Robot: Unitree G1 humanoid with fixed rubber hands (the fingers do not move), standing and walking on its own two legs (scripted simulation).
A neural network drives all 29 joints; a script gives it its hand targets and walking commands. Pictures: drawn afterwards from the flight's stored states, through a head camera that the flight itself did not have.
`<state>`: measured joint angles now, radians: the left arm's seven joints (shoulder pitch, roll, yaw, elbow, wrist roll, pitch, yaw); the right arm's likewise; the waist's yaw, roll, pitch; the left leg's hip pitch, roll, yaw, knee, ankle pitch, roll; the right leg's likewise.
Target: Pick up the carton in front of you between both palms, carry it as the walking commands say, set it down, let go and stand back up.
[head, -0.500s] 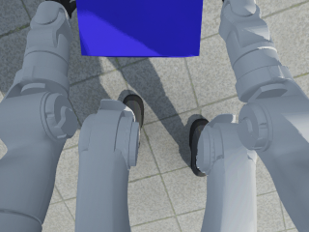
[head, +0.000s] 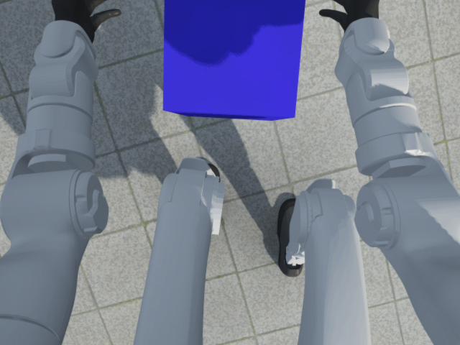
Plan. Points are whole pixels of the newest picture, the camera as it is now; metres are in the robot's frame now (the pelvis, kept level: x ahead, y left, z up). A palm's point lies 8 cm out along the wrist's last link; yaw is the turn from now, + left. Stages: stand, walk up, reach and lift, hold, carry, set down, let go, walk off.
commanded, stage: set down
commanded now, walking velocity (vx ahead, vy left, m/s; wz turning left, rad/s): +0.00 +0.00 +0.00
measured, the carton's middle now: (231, 65) +0.50 +0.11 -0.30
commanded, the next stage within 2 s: let go in 0.72 s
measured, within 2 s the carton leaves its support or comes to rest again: neither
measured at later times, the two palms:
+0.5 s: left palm out of the picture +0.48 +0.33 +0.02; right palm out of the picture +0.55 -0.07 +0.02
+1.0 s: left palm out of the picture +0.43 +0.32 +0.14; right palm out of the picture +0.48 -0.10 +0.14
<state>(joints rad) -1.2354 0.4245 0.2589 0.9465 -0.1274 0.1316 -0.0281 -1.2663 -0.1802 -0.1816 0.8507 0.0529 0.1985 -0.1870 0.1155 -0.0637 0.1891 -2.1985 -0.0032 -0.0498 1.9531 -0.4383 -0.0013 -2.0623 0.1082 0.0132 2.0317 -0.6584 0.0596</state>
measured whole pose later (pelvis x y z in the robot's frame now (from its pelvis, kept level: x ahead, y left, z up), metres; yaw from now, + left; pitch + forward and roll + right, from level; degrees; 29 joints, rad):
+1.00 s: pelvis +0.07 +0.02 +0.25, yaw +2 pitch +39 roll -3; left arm -0.66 0.29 0.29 0.69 0.08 0.11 -0.13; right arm -0.63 -0.08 -0.19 0.59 -0.10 0.15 -0.11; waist 0.06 -0.02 -0.06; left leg -1.39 -0.02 -0.02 0.97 -0.26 0.03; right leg -1.27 0.05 0.07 0.99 -0.40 0.06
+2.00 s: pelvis +0.14 -0.01 +0.35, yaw +4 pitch -4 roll +1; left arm 0.23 0.22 0.05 0.40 0.01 0.13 -0.07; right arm 0.20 -0.20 -0.04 0.43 -0.01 0.12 0.06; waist 0.01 -0.03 0.11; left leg -0.13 -0.02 -0.03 0.42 -0.22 -0.01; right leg -0.03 0.01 0.07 0.44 -0.34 -0.01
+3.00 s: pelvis +0.13 +0.01 +0.35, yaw +4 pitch -2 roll +0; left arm 0.22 0.36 0.02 0.81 0.03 0.00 0.02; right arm 0.13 -0.34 -0.03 0.91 -0.03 -0.01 -0.02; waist -0.01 -0.03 0.01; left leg -0.20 -0.02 -0.01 0.46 -0.23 0.02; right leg -0.07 0.01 0.09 0.42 -0.31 0.02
